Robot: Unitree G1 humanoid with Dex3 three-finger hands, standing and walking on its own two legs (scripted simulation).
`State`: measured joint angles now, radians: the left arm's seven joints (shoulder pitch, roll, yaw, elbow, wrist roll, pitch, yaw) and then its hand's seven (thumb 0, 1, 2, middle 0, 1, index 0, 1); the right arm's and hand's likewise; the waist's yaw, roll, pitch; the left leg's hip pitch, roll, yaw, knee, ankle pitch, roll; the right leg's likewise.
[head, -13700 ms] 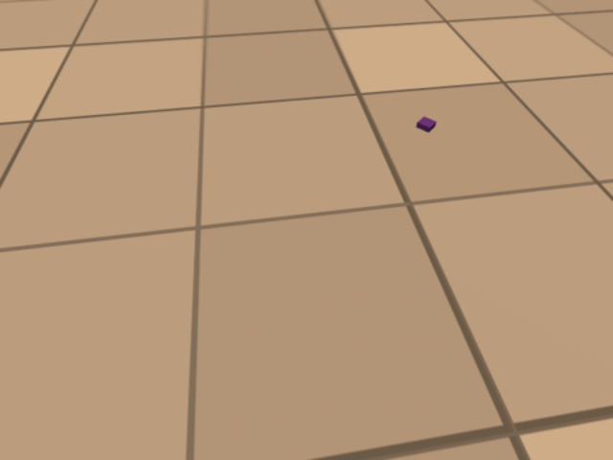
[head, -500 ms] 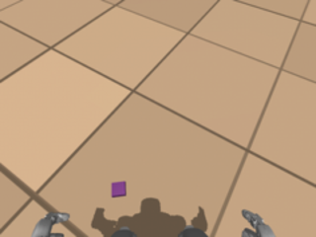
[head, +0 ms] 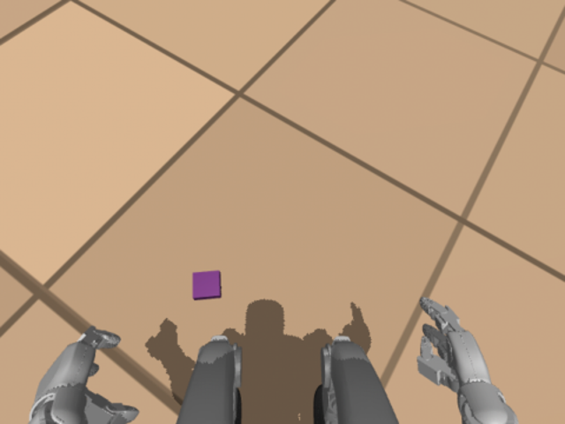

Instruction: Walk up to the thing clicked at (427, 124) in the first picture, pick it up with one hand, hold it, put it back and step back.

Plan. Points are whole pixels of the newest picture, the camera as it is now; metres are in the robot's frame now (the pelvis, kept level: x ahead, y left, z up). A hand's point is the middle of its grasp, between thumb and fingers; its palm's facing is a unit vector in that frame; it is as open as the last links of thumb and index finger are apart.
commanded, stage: rise first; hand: left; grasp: from above
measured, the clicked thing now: (206, 285) +0.44 +0.20 -0.59
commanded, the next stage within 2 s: none
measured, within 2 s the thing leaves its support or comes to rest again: neither
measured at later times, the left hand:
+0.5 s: hand (150, 315) +0.31 +0.27 -0.33, palm faces -0.45 -0.24 -0.86, open 13.1 cm
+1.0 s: hand (164, 296) +0.37 +0.27 -0.41, palm faces -0.45 -0.02 -0.90, open 13.2 cm
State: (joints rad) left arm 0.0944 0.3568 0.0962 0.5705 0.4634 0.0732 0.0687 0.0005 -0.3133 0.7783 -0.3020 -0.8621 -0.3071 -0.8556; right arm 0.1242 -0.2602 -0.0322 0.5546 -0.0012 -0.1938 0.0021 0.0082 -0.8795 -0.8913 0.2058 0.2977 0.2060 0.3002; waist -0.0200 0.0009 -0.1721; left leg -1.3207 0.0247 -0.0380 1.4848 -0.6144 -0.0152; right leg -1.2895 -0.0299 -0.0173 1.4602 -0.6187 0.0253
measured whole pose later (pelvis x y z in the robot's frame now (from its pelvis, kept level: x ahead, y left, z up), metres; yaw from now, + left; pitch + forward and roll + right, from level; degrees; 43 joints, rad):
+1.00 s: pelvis -0.06 +0.00 -0.25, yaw -5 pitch +33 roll -6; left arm -0.77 0.63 0.08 1.31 1.23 -0.20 0.42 0.00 -0.36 0.88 -0.24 -0.84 -0.25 -0.83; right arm 0.12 -0.26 -0.02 0.79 -0.12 -0.06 0.10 0.00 -0.90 -0.90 0.20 0.30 0.21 0.30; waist -0.15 0.00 -0.10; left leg -2.23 0.01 -0.11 2.31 -0.67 -0.01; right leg -2.17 0.00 -0.03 2.25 -0.67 0.04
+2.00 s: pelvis -0.05 +0.00 -0.28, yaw -7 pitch +33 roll -7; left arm -0.87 0.69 0.13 1.44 1.24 -0.20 0.47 0.00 -0.37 0.86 -0.23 -0.89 -0.24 -0.87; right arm 0.13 -0.28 0.03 0.78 -0.16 -0.08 0.14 0.00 -0.90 -0.90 0.20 0.30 0.20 0.30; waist -0.21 -0.02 -0.04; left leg -2.32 0.01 -0.15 2.43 -0.70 -0.02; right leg -2.25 0.01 -0.05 2.35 -0.68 0.05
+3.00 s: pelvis -0.06 +0.00 -0.29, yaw -7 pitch +32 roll -7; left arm -0.90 0.70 0.12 1.50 1.25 -0.19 0.49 0.00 -0.17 0.71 -0.43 -0.70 -0.43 -0.69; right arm 0.13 -0.29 0.05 0.78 -0.16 -0.11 0.17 0.00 -0.90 -0.90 0.20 0.30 0.20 0.30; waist -0.23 -0.01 -0.04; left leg -2.32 0.01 -0.16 2.43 -0.68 -0.03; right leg -2.26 0.01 -0.06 2.35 -0.66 0.04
